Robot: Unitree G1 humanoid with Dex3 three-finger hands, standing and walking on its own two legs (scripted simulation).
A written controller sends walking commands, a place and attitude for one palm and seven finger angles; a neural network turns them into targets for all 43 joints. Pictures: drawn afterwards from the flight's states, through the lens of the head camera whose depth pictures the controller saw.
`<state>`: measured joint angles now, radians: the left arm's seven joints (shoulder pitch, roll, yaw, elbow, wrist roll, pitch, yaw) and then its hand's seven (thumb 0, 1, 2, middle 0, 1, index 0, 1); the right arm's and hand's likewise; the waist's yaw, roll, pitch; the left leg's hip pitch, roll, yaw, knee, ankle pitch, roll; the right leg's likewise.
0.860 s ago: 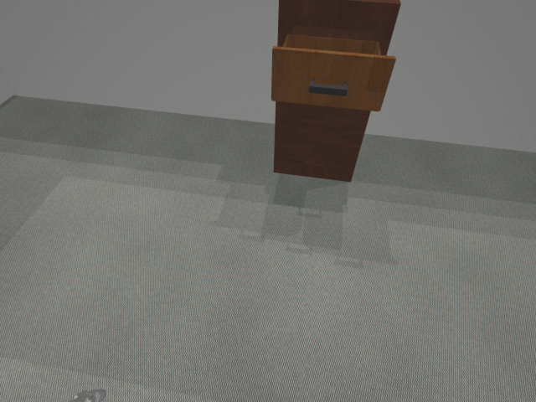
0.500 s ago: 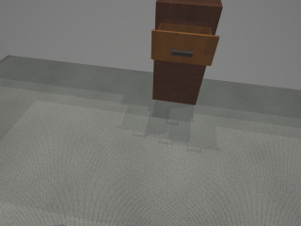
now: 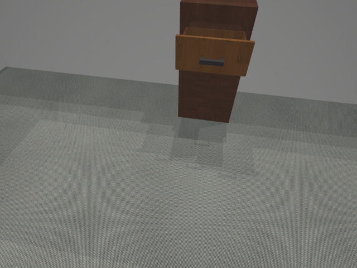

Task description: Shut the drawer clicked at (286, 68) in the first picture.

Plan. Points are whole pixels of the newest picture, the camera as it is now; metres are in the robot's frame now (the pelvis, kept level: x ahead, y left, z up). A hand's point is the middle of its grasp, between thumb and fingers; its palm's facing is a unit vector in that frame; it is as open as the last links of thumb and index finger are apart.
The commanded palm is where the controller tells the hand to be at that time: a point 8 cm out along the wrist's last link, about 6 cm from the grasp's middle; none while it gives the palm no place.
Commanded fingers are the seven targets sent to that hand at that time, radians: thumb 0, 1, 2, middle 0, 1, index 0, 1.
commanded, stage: look at it before walking up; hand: left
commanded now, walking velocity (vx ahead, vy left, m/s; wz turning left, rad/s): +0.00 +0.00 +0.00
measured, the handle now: (211, 60) +1.05 -0.11 -0.06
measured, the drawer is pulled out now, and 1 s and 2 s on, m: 0.30 0.30 0.30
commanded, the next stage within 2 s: walk to a spot facing it in 0.58 s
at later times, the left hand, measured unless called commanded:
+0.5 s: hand out of the picture +0.06 +0.25 -0.16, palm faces -0.01 -0.94 -0.33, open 7.4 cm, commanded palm none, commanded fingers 0.00 0.90 0.90 -0.20 -0.30 -0.20 -0.30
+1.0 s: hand out of the picture +0.06 +0.19 -0.18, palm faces -0.10 -0.97 -0.22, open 7.4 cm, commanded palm none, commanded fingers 0.00 0.90 0.90 -0.20 -0.30 -0.20 -0.30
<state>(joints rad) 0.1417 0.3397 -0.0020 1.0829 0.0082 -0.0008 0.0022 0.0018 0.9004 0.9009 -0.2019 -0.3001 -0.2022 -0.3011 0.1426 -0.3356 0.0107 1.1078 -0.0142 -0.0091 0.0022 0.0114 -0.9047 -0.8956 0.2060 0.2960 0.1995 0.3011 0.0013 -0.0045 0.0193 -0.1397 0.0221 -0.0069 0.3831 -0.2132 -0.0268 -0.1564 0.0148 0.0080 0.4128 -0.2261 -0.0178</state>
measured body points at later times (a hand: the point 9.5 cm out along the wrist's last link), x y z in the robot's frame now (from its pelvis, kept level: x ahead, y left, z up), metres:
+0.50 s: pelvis +0.00 +0.00 +0.00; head +0.00 +0.00 +0.45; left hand +0.06 +0.30 -0.13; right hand +0.07 -0.29 -0.13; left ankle +0.00 +0.14 -0.74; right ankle +0.00 -0.11 -0.74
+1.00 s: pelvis +0.04 -0.01 -0.02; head +0.04 -0.02 +0.43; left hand +0.06 +0.24 -0.16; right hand +0.03 -0.27 -0.17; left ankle +0.00 +0.14 -0.74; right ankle +0.02 -0.10 -0.73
